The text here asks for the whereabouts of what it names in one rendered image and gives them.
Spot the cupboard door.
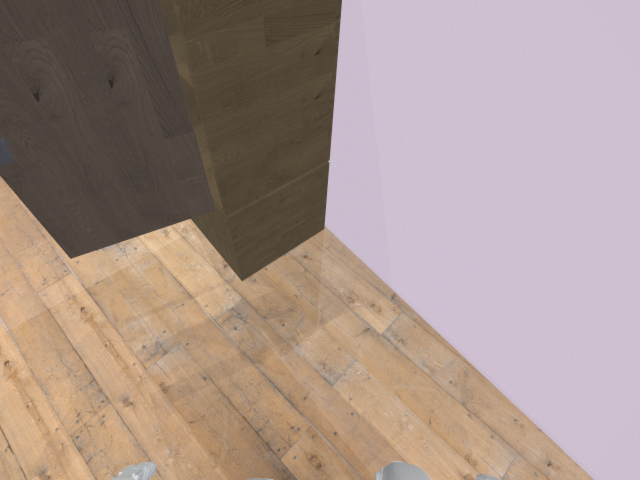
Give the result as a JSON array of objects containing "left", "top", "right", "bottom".
[{"left": 0, "top": 0, "right": 215, "bottom": 259}]

